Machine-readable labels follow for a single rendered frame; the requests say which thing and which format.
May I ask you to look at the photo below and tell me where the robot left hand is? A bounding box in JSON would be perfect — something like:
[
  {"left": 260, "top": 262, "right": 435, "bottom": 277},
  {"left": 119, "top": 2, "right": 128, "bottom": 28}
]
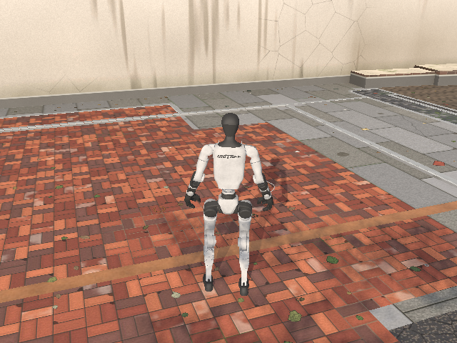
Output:
[{"left": 184, "top": 194, "right": 201, "bottom": 208}]

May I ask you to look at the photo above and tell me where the robot left upper arm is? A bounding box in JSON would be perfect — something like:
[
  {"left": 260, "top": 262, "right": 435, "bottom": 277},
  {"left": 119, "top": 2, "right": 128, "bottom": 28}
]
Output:
[{"left": 193, "top": 144, "right": 215, "bottom": 182}]

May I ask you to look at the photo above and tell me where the robot right upper arm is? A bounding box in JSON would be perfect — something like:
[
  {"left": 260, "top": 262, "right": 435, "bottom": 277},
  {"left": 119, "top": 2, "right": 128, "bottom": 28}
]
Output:
[{"left": 244, "top": 144, "right": 264, "bottom": 184}]

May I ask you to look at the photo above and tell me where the right robot forearm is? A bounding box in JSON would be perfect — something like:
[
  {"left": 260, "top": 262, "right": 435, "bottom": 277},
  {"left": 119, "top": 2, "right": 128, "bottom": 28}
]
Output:
[{"left": 257, "top": 173, "right": 271, "bottom": 199}]

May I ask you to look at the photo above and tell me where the left robot forearm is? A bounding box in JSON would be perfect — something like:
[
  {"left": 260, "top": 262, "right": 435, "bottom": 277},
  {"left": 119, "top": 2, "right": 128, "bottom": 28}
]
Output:
[{"left": 186, "top": 171, "right": 200, "bottom": 196}]

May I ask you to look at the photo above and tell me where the right robot foot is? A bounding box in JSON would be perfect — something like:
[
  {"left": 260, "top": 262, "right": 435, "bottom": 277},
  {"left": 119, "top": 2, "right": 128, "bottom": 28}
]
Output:
[{"left": 238, "top": 278, "right": 249, "bottom": 296}]

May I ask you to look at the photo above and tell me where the right robot thigh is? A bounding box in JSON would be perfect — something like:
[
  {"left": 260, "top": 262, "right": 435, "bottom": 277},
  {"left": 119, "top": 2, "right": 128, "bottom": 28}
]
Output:
[{"left": 238, "top": 200, "right": 252, "bottom": 250}]

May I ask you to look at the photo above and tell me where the robot right hand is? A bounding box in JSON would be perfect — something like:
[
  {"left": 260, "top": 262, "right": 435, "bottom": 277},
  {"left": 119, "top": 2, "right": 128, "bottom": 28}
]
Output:
[{"left": 257, "top": 195, "right": 273, "bottom": 211}]

